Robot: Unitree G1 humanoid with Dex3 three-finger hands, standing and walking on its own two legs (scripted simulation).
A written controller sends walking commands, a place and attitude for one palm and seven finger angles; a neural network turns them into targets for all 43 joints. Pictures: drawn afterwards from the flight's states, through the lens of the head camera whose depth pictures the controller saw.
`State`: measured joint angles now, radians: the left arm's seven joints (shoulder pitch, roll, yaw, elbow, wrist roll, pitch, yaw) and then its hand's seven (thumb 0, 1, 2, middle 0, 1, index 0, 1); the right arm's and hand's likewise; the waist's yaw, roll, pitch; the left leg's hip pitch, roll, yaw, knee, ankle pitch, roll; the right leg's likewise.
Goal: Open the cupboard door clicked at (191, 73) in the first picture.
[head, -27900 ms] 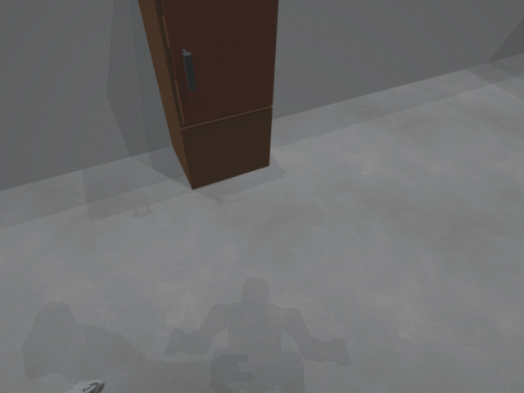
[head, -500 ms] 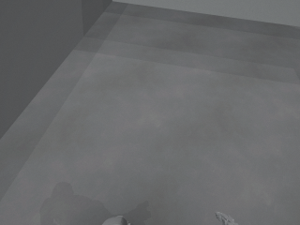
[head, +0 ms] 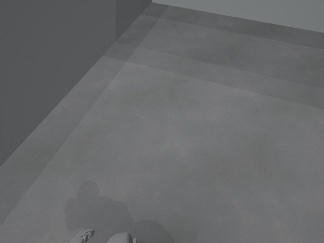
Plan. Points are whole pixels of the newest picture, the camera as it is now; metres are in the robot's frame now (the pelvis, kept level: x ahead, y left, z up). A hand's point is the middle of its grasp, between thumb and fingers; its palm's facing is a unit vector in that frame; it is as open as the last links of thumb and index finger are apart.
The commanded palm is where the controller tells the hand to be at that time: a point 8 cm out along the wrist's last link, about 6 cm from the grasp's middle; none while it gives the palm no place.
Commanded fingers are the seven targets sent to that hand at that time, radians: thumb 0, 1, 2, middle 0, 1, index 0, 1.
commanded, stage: turn to face it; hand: left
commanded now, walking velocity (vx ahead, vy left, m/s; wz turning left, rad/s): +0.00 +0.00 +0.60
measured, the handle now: out of the picture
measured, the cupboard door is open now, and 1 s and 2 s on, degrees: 42 42 42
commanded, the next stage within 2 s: none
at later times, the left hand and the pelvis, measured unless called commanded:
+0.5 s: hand out of the picture +0.10 +0.20 -0.15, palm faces +0.27 -0.90 -0.33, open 7.4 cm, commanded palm none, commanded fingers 0.00 0.90 0.90 -0.20 -0.30 -0.20 -0.30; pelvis +0.07 -0.04 -0.01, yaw +17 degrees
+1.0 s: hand out of the picture +0.01 +0.17 -0.18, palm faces +0.61 -0.76 -0.24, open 7.4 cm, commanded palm none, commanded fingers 0.00 0.90 0.90 -0.20 -0.30 -0.20 -0.30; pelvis +0.09 -0.04 +0.00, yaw +37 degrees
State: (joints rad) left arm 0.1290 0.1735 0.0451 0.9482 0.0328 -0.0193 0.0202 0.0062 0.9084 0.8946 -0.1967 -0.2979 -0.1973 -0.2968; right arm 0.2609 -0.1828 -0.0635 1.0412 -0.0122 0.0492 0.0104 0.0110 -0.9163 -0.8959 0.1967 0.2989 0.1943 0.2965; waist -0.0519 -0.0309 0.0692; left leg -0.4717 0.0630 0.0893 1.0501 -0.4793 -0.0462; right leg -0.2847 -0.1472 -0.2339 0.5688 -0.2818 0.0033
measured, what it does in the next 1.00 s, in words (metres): steps on the spot, turning left: left foot, then right foot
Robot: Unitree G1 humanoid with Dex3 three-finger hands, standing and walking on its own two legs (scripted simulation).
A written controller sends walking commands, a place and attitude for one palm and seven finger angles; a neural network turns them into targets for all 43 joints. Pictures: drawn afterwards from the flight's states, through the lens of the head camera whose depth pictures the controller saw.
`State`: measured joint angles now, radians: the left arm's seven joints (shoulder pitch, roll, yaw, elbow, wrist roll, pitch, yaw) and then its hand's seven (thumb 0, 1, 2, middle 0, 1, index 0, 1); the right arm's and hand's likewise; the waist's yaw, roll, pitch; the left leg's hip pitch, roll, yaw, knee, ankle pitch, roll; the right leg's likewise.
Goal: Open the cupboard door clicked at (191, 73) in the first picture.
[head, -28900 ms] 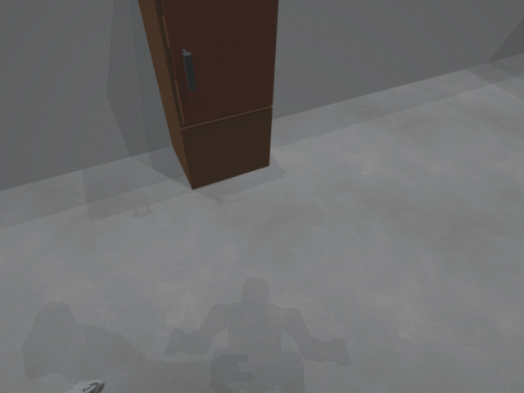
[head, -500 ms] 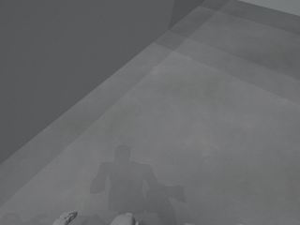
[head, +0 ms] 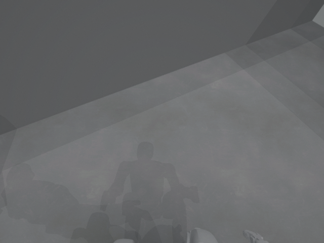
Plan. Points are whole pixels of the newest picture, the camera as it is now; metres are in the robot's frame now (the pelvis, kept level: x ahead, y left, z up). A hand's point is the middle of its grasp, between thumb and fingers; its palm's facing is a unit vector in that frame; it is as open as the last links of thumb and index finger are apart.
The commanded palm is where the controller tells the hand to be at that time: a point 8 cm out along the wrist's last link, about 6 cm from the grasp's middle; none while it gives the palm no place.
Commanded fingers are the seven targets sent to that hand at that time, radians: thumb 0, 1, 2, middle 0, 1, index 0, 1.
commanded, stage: turn to face it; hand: left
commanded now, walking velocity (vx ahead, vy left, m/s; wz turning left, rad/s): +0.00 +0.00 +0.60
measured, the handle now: out of the picture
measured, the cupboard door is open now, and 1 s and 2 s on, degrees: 42 42 42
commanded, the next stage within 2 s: none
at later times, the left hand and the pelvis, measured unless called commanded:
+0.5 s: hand out of the picture +0.05 +0.14 -0.15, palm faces +0.29 -0.93 -0.23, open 7.4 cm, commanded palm none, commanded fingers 0.00 0.90 0.90 -0.20 -0.30 -0.20 -0.30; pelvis +0.02 -0.07 +0.01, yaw +19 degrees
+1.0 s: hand out of the picture +0.02 +0.15 -0.15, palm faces +0.55 -0.77 -0.31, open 7.4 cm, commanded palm none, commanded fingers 0.00 0.90 0.90 -0.20 -0.30 -0.20 -0.30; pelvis +0.05 -0.09 -0.01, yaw +36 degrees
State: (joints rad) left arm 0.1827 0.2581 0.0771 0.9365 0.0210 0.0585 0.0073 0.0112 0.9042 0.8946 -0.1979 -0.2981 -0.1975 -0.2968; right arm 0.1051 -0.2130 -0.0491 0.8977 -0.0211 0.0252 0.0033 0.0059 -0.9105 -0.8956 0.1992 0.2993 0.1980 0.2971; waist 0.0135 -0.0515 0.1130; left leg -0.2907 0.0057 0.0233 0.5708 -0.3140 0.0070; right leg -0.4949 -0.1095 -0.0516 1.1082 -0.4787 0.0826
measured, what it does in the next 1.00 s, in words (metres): steps to the right, turning left: right foot, then left foot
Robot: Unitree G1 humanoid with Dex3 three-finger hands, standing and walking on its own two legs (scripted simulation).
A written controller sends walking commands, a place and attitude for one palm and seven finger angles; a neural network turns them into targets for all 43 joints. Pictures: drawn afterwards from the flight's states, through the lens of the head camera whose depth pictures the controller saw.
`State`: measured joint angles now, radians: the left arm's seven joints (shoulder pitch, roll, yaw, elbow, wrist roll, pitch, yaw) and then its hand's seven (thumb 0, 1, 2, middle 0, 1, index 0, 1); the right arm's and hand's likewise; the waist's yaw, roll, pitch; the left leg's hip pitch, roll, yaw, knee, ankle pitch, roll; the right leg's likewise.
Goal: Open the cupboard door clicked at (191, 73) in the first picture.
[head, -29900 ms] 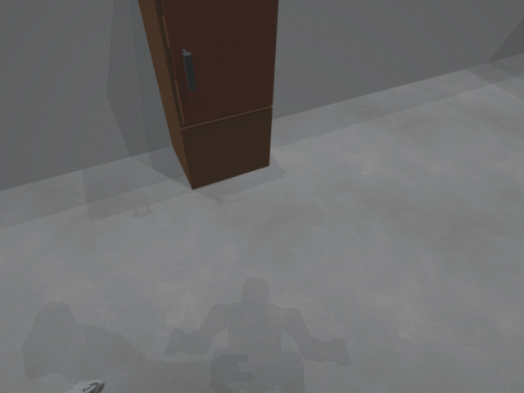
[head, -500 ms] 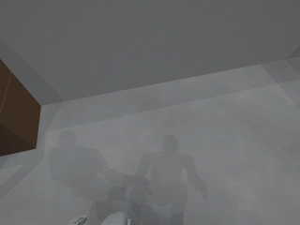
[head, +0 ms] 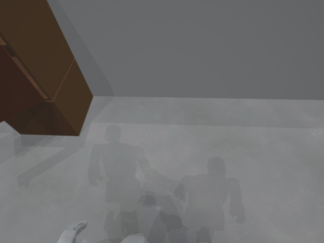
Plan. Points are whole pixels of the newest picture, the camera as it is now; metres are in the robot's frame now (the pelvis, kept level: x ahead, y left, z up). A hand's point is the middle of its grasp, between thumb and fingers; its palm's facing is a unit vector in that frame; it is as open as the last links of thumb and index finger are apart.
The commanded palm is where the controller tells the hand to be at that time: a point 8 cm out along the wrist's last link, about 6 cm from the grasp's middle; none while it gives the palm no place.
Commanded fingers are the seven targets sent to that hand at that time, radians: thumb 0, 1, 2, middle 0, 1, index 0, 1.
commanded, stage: turn to face it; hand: left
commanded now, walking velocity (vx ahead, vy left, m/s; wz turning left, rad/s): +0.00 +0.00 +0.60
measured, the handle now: out of the picture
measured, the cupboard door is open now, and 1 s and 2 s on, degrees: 42 42 42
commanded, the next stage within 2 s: take the last steps up to it in 1.04 s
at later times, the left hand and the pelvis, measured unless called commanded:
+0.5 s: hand out of the picture +0.00 +0.23 -0.17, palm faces +0.35 -0.90 -0.25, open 7.4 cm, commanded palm none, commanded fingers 0.00 0.90 0.90 -0.20 -0.30 -0.20 -0.30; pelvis +0.01 +0.00 +0.01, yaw +19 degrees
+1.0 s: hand out of the picture -0.01 +0.15 -0.15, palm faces +0.57 -0.79 -0.24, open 7.4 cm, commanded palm none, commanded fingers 0.00 0.90 0.90 -0.20 -0.30 -0.20 -0.30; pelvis +0.04 -0.05 +0.02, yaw +35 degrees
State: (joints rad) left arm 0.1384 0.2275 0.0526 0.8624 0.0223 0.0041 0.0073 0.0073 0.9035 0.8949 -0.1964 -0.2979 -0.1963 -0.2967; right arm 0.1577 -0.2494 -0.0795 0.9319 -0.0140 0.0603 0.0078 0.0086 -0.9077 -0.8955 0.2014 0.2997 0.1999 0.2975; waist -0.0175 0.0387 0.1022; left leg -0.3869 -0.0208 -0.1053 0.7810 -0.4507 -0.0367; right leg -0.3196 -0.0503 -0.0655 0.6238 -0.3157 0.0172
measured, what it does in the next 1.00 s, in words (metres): steps on the spot, turning left: left foot, then right foot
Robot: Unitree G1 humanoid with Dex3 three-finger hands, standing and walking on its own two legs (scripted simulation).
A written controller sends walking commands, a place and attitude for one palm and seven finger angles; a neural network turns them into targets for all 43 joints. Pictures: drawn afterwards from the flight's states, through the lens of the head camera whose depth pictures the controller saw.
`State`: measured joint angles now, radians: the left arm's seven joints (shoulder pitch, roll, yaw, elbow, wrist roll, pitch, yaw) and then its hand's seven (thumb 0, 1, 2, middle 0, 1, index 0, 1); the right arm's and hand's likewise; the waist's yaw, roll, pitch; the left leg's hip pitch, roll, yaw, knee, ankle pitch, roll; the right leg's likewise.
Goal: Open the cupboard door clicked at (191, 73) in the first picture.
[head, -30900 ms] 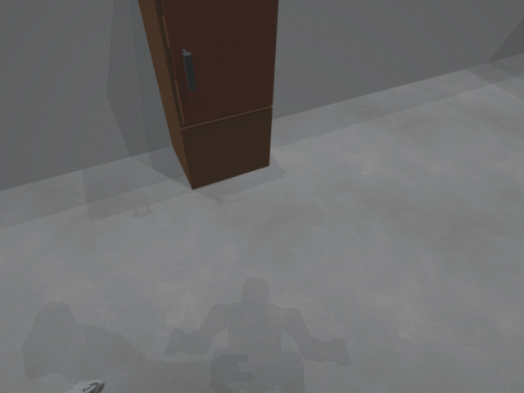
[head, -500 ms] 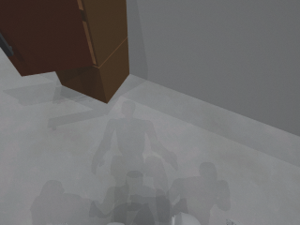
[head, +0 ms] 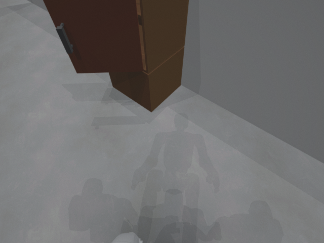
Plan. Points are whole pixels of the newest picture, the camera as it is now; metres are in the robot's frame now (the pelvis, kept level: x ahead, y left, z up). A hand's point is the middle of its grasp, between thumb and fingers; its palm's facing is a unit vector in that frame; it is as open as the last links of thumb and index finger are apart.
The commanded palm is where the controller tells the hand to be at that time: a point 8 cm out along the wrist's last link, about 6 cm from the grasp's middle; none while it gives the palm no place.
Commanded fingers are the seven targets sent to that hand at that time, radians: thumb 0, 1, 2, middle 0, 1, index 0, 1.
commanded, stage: turn to face it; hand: left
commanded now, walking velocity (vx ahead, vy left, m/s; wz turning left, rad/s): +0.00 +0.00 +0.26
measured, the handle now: (66, 38) +1.01 +0.55 -0.10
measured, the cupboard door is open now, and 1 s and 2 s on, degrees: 42 42 42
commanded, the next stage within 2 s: take the last steps up to it in 0.04 s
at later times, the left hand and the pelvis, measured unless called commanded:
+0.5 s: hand out of the picture +0.07 +0.20 -0.16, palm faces +0.20 -0.95 -0.25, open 7.4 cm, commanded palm none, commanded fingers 0.00 0.90 0.90 -0.20 -0.30 -0.20 -0.30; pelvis +0.04 +0.00 -0.01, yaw +9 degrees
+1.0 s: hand out of the picture +0.07 +0.26 -0.19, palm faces +0.33 -0.93 -0.19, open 7.4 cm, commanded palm none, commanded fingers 0.00 0.90 0.90 -0.20 -0.30 -0.20 -0.30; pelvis +0.17 +0.11 -0.02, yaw +14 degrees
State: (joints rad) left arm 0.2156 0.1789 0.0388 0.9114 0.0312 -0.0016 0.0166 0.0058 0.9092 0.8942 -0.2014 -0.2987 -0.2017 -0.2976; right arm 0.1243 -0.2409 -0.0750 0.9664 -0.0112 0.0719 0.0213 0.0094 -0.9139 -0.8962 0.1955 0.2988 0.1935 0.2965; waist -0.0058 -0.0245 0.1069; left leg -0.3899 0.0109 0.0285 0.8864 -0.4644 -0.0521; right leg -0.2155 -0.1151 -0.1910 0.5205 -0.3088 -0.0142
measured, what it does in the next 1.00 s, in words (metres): walks ahead: left foot, then right foot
